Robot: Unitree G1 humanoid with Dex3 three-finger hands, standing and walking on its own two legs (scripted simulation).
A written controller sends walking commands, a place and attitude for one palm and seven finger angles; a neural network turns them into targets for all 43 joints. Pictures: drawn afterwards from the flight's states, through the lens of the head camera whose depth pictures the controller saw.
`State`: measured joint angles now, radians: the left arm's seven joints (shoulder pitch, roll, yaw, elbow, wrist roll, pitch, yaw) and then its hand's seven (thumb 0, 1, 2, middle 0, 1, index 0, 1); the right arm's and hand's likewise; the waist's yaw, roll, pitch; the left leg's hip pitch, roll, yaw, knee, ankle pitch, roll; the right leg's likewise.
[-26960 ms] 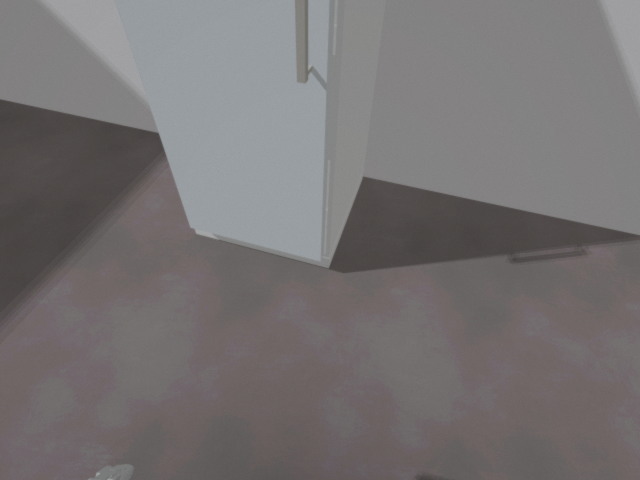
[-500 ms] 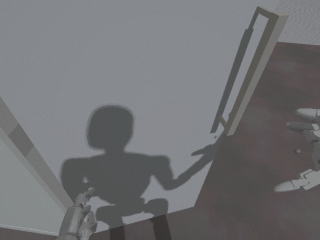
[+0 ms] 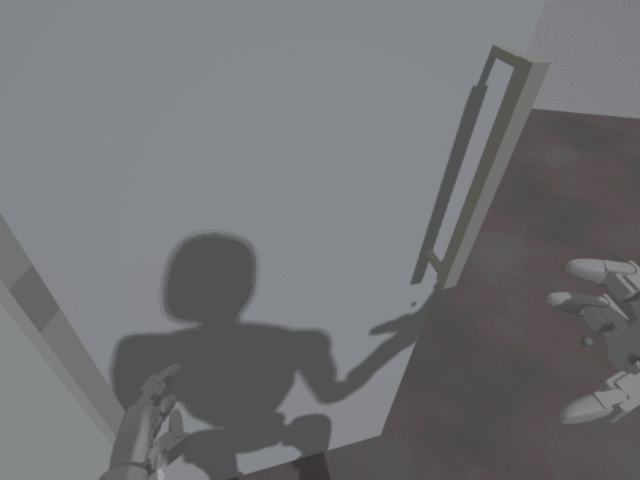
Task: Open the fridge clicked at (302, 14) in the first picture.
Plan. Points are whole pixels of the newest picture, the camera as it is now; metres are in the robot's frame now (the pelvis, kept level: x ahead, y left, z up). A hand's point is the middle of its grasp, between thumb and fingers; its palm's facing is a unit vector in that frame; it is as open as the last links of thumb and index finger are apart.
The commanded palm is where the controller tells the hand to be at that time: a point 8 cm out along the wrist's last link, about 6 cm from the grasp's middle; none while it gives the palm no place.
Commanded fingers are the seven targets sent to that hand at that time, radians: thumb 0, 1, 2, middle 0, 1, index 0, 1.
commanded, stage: draw the hand back to the body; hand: right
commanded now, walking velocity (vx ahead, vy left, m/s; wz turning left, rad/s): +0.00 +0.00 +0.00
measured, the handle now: (469, 185) +0.41 -0.18 +0.22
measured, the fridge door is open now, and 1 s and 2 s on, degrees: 68 68 68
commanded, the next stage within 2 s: step back with the hand held close in 1.06 s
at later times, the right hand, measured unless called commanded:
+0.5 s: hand (609, 337) +0.22 -0.28 +0.17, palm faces +0.44 +0.82 -0.36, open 10.6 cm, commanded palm +0.16 -0.31 +0.18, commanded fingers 0.00 -0.61 -0.76 0.21 0.47 0.21 0.47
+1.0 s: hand (618, 355) +0.20 -0.28 +0.17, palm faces +0.47 +0.81 -0.36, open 7.5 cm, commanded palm +0.15 -0.31 +0.18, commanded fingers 0.00 -0.90 -0.90 0.20 0.30 0.20 0.30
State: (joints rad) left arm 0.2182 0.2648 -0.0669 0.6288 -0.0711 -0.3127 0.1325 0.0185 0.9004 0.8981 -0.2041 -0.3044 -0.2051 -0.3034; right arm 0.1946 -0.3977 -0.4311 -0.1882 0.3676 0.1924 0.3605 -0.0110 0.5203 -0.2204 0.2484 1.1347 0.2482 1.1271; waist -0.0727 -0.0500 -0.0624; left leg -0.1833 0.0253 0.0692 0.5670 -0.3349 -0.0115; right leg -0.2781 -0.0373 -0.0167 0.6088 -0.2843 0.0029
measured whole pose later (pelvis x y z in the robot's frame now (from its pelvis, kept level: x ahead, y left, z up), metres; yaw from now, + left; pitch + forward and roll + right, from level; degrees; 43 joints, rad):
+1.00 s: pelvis +0.01 -0.01 +0.01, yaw +1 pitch -5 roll +1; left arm 0.19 0.21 -0.03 0.66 0.01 -0.16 0.10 0.02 0.90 0.90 -0.21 -0.30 -0.21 -0.30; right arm 0.42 -0.34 -0.34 -0.36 0.07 -0.07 -0.11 0.02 -0.87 -0.90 0.21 0.31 0.21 0.31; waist -0.09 -0.04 0.01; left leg -0.07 0.04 0.04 0.44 -0.28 -0.02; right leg -0.16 -0.02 -0.05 0.48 -0.24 -0.01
